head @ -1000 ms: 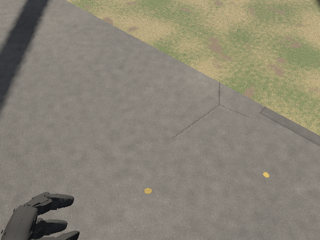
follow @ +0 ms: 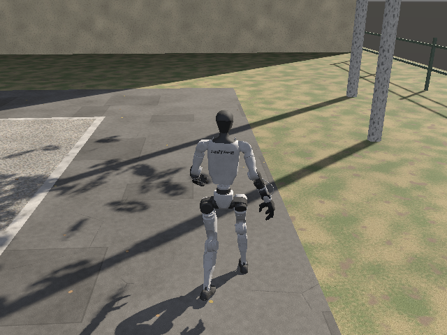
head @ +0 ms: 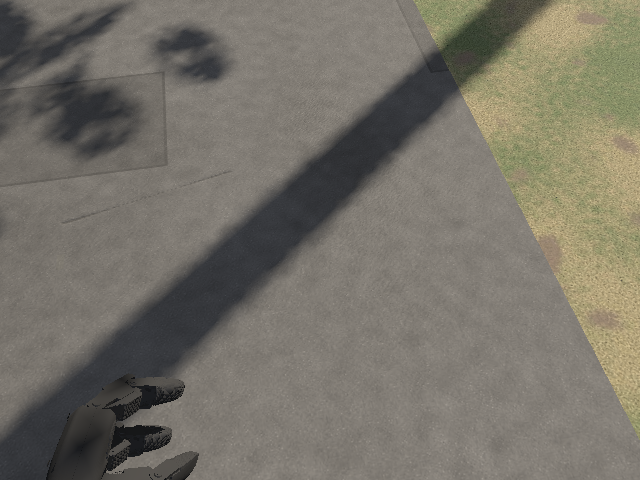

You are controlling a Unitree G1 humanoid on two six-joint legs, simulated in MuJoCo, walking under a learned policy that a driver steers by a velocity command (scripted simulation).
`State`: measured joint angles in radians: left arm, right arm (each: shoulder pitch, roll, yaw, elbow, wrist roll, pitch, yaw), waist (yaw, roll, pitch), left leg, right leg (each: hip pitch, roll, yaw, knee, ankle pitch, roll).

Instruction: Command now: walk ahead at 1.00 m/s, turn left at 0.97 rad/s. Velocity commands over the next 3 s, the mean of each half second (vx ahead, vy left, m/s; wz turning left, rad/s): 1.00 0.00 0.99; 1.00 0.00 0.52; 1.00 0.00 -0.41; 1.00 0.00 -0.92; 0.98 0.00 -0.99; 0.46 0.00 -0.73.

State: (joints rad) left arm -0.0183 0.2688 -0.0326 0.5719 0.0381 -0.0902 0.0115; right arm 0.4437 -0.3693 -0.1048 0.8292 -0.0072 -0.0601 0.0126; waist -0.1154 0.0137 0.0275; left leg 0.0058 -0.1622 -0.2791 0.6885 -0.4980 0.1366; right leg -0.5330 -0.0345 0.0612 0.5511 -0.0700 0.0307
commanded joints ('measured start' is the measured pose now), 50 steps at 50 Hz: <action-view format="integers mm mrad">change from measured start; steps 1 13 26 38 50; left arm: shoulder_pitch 471 381 259 5 417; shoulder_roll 357 111 164 78 81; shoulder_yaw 134 88 81 43 94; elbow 65 217 12 -33 206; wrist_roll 37 -9 -8 -9 2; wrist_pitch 2 -45 -32 30 1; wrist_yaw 26 -14 -5 -44 -22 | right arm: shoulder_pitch -40 -462 -59 -12 -209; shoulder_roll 38 12 -184 -95 27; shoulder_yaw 43 77 -29 12 81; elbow -206 -320 -151 -49 -144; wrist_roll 37 -24 -17 16 -36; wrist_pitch -29 71 67 -45 -8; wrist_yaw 0 79 -14 3 27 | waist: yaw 180 105 27 40 123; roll -484 -74 -69 -17 -61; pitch -455 81 -102 54 -4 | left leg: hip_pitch -762 -778 234 -173 -694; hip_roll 19 248 393 210 188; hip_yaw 115 304 -458 5 134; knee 745 374 -444 -552 591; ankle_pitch -7 479 159 753 202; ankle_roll -9 -44 311 107 -33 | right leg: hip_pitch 970 414 -366 118 422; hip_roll -468 -186 -34 -42 -198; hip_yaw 925 -209 23 -108 307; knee -310 -442 961 41 -350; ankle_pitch -756 146 -296 232 -372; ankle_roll -159 -65 -4 -48 -217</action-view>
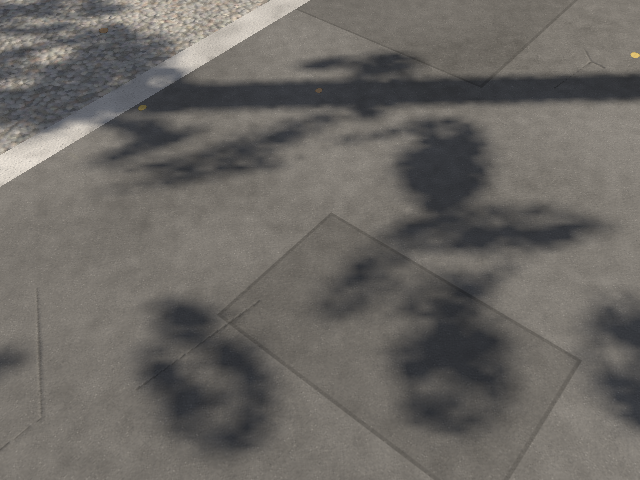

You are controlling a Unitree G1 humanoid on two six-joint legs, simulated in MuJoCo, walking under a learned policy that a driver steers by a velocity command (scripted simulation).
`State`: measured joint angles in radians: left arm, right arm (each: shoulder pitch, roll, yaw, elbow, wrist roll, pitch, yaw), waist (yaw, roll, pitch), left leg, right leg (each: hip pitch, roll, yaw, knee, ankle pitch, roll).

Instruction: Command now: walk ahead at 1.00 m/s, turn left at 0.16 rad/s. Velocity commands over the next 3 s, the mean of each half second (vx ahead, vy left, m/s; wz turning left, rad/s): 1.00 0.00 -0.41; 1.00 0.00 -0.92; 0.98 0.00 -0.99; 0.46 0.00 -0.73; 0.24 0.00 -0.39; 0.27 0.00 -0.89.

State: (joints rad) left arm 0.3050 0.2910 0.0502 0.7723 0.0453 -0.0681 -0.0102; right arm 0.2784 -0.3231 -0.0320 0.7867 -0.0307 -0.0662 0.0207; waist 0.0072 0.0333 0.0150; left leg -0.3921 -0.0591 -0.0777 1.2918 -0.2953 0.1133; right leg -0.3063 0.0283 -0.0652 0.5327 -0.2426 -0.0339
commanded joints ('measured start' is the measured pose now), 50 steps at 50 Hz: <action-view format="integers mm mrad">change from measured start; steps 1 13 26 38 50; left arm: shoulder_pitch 106 191 -153 103 51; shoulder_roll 65 226 5 377 198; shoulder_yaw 12 44 -8 104 71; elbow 23 94 -116 -39 -41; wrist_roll -17 -40 -17 -11 -44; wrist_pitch -31 -38 71 87 -5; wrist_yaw -1 4 -61 -15 -7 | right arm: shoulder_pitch -60 -122 23 85 -318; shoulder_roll -7 -95 -4 -42 1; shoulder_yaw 14 4 -16 -23 38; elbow -113 -145 21 -141 -266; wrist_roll -15 -16 12 1 2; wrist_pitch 5 -21 -76 -25 7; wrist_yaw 24 1 -18 -22 0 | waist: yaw -13 -111 20 63 39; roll -89 -115 50 -343 -44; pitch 34 -113 76 -239 58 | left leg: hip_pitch -321 264 252 -417 -43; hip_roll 95 2 292 -8 137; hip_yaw -63 126 165 167 73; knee -51 -742 -1172 456 -587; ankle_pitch -4 181 301 -216 345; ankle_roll -18 -33 -29 -160 -185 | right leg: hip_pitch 172 273 -463 754 -72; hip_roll -253 -180 -173 -243 -1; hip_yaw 398 165 73 711 419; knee -366 -79 628 -59 -351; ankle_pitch -179 920 154 27 258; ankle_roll -150 -106 -42 -464 -243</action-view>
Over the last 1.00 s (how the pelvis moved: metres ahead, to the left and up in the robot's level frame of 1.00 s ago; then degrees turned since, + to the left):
0.86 0.23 0.02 43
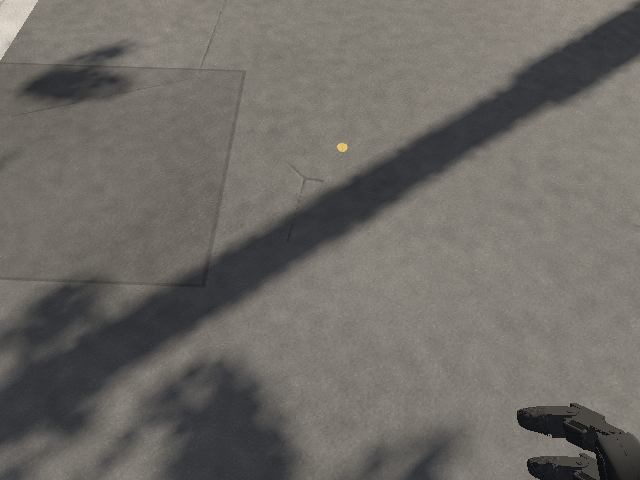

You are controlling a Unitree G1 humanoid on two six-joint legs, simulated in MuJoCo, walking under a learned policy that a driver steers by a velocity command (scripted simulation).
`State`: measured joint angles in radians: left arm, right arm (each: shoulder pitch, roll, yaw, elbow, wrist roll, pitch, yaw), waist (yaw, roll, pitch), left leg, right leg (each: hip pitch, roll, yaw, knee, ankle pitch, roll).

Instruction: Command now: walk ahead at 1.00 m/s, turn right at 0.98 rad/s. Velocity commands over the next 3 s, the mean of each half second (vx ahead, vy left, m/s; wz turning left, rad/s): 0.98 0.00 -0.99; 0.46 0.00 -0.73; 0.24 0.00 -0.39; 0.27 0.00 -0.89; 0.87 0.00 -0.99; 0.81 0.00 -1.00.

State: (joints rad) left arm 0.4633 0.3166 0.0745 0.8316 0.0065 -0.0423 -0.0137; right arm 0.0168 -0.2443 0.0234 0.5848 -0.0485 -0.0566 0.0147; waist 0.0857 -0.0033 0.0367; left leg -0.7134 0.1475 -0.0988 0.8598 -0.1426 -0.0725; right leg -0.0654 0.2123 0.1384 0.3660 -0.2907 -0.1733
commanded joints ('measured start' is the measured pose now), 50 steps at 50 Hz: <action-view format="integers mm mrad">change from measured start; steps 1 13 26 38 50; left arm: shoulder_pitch -93 -261 -472 -348 -151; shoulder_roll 179 85 32 124 87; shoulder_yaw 51 -8 -51 35 20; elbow -97 -199 -292 -280 -192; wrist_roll -10 35 40 -33 -23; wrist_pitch -32 17 34 -3 -3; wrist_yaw -6 -38 -83 11 7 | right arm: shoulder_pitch -67 301 414 243 -91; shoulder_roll -89 -155 -236 -180 -148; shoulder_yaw -20 -87 -102 -103 -93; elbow -67 88 216 9 -92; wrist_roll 25 -2 36 31 57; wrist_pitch -5 -16 -48 -30 -48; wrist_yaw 6 -38 -39 -60 -9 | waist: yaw -25 -129 -45 -153 21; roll -22 75 59 103 -104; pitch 18 -56 39 -92 21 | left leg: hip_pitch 309 695 720 136 145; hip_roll -85 159 56 -67 -109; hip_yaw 93 -254 385 -5 14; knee -202 -624 -499 325 -310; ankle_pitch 233 -334 1089 -265 -9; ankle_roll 10 158 62 -36 64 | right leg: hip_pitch -271 -692 -407 -225 -77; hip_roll -200 -264 -124 -298 -326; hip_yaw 229 -45 -371 224 354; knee -170 968 356 -30 -4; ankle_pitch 356 2 259 804 35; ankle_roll -88 75 23 -163 -82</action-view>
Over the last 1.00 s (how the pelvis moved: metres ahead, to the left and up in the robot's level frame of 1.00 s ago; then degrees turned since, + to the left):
0.90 -0.19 0.00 -42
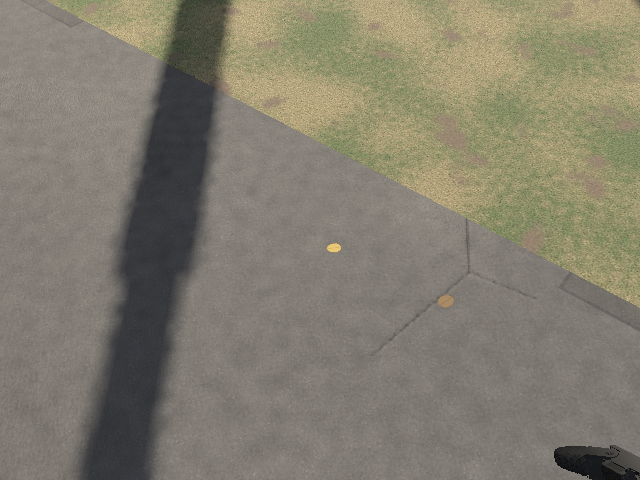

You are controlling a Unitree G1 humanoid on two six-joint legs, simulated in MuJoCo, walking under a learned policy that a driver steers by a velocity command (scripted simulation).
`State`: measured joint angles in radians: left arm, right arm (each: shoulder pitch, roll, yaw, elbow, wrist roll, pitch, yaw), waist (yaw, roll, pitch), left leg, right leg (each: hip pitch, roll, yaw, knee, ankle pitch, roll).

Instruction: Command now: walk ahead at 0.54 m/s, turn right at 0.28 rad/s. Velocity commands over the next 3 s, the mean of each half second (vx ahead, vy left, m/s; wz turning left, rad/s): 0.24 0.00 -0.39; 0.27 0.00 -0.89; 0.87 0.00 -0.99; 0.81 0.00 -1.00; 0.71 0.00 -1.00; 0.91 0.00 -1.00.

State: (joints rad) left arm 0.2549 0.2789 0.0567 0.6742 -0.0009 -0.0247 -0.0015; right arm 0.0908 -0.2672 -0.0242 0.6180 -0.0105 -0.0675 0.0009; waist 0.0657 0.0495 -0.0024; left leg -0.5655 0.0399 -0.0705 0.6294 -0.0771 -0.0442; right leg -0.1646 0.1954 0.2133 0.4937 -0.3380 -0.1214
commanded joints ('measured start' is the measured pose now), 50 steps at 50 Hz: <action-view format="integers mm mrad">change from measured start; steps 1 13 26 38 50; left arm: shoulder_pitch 53 -31 -139 -104 -248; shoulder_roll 121 45 85 194 130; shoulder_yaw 30 10 63 96 45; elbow -28 -28 -130 -158 -261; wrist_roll -28 -27 -25 -31 59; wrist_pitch -18 28 64 53 25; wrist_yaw -1 20 -39 41 -37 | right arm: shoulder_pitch -131 66 34 -25 120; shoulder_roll -131 -125 -184 -93 -212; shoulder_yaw -46 -61 -100 -67 -96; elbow -111 8 48 4 23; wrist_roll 18 -5 38 13 -57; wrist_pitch -53 -15 57 39 25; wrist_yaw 6 -3 -37 -7 -8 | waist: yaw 12 -54 -79 -77 -115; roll -143 98 59 -133 56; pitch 41 -72 -45 -178 79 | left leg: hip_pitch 52 424 537 48 519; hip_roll -30 170 246 -85 379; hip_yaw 19 -47 149 -14 -583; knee -140 -286 -168 236 -470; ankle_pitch -91 662 452 -296 -801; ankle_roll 48 247 185 -26 176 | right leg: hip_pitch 59 -376 -298 -15 -837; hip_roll -304 -186 -217 -300 -162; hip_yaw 264 -148 -281 198 -45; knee -93 481 112 -180 645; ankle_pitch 257 -35 102 121 -14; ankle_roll -116 202 93 -121 75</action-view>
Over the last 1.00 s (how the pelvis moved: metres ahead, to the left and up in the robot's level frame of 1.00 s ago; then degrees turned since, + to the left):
0.73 -0.13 0.00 -51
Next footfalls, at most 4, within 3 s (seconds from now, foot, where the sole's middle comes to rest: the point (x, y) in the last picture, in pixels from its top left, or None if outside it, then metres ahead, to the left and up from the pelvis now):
0.06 left None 0.18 0.15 -0.77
0.56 right None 0.27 -0.10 -0.77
0.94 left None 0.39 0.09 -0.77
1.42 right None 0.44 -0.36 -0.77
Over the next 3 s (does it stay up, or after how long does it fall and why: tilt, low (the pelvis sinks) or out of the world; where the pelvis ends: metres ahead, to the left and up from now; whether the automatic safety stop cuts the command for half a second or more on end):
stays up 0.28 -1.35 0.00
